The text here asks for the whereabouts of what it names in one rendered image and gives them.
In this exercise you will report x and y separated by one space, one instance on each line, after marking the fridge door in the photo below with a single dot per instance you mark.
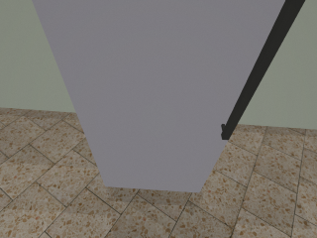
152 81

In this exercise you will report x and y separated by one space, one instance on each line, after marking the handle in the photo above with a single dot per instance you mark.
281 26

